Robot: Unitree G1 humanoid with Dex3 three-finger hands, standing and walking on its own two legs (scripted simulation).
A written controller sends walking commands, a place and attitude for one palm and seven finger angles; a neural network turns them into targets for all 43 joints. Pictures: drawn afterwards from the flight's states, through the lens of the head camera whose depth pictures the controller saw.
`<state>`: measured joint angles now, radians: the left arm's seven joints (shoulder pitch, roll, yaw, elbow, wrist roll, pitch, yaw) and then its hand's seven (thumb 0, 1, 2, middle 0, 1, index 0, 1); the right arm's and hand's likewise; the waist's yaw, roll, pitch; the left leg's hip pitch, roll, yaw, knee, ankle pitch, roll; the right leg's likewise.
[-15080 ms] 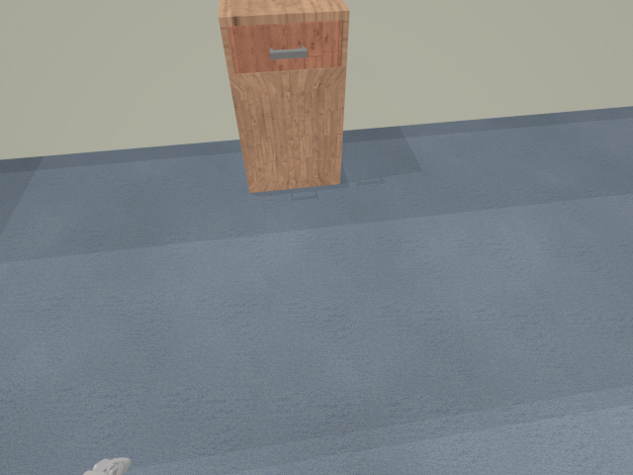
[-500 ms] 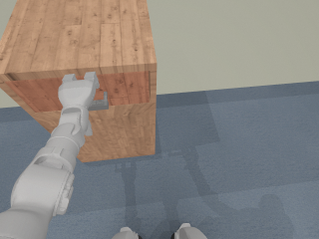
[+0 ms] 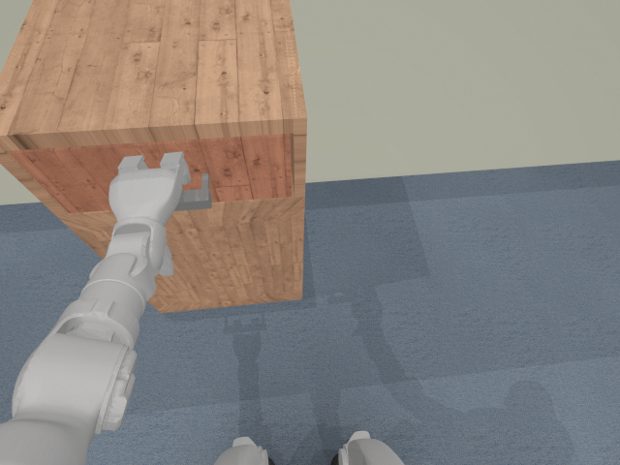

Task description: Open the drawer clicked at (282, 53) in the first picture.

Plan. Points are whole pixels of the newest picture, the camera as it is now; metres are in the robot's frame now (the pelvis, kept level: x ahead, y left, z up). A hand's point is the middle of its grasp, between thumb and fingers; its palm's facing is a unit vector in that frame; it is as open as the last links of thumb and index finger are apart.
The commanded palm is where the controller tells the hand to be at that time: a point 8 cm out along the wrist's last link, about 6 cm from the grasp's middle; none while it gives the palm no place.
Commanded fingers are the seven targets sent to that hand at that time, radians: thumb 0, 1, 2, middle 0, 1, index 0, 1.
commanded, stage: lower the fingers behind the handle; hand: left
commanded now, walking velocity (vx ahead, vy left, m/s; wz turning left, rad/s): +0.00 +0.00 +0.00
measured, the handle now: (169, 191) +0.53 +0.20 -0.05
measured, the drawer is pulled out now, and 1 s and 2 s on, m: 0.00 0.00 0.00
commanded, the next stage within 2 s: close the thumb around the handle in 1.24 s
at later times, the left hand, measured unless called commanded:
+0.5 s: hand (170, 224) +0.47 +0.19 -0.05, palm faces -0.08 -0.03 -1.00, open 13.8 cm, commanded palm +0.46 +0.19 +0.00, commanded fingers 0.00 -0.50 0.30 -0.30 -1.20 -0.30 -1.20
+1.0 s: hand (170, 228) +0.48 +0.19 -0.07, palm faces -0.06 -0.02 -1.00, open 13.8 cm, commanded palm +0.46 +0.18 -0.02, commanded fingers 0.00 -0.50 0.30 -0.30 -1.20 -0.30 -1.20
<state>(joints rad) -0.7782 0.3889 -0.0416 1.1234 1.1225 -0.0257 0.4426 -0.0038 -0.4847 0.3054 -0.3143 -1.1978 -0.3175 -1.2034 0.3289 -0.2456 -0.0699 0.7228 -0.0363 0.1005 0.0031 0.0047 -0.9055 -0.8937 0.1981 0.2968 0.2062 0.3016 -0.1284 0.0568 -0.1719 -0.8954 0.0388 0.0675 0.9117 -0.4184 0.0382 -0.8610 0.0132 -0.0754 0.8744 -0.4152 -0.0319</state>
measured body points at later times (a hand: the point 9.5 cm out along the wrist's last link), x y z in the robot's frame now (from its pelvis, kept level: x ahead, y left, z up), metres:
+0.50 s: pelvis -0.01 +0.01 -0.02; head +0.11 +0.00 +0.41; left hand +0.47 +0.19 +0.00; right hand -0.02 -0.26 -0.15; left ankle +0.00 +0.10 -0.69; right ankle -0.01 -0.10 -0.69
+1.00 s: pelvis -0.02 +0.01 -0.04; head +0.12 +0.01 +0.39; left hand +0.47 +0.19 -0.02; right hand -0.02 -0.26 -0.17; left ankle +0.00 +0.10 -0.69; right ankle -0.01 -0.10 -0.69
